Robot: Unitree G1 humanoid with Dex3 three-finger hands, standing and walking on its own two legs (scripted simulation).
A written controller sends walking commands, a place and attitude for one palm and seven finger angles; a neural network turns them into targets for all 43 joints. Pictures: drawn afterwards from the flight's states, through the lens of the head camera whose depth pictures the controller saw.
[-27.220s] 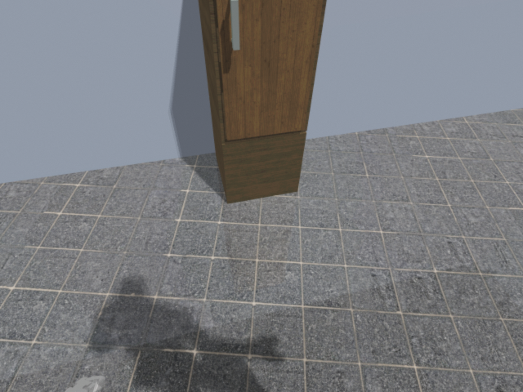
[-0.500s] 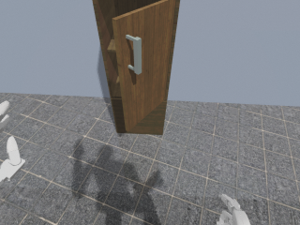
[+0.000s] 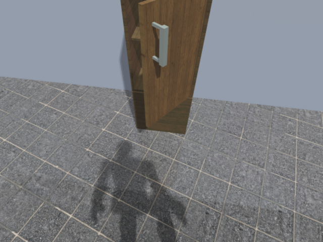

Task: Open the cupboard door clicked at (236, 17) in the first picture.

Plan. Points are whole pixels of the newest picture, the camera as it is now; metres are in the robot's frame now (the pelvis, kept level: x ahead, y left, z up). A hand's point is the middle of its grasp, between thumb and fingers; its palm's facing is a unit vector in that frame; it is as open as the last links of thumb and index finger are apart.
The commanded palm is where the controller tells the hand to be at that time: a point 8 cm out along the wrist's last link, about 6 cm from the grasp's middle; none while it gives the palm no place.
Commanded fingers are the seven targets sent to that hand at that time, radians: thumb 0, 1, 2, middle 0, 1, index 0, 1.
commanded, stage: let the arm hang, fingers relaxed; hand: left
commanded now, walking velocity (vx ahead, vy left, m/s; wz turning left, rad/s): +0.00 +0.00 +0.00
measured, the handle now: (159, 45) +0.70 +0.05 +0.12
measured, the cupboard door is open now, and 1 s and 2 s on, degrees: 53 53 53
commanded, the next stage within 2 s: look to check the result in 0.60 s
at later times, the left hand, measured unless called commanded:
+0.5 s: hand out of the picture +0.07 +0.25 -0.15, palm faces -0.02 -0.95 -0.31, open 7.4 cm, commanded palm none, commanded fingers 0.00 0.90 0.90 -0.20 -0.30 -0.20 -0.30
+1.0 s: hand out of the picture +0.10 +0.26 -0.14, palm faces -0.03 -0.94 -0.35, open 7.4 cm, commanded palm none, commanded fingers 0.00 0.90 0.90 -0.20 -0.30 -0.20 -0.30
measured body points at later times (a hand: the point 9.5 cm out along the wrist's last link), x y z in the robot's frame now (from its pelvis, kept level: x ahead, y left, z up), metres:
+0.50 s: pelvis +0.00 +0.01 +0.01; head +0.01 +0.00 +0.46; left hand +0.07 +0.30 -0.13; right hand +0.03 -0.26 -0.14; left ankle +0.03 +0.13 -0.74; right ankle +0.02 -0.09 -0.74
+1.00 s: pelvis +0.02 +0.01 +0.01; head +0.04 +0.00 +0.46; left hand +0.10 +0.31 -0.12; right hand +0.10 -0.28 -0.13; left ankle +0.03 +0.13 -0.74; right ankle +0.02 -0.09 -0.74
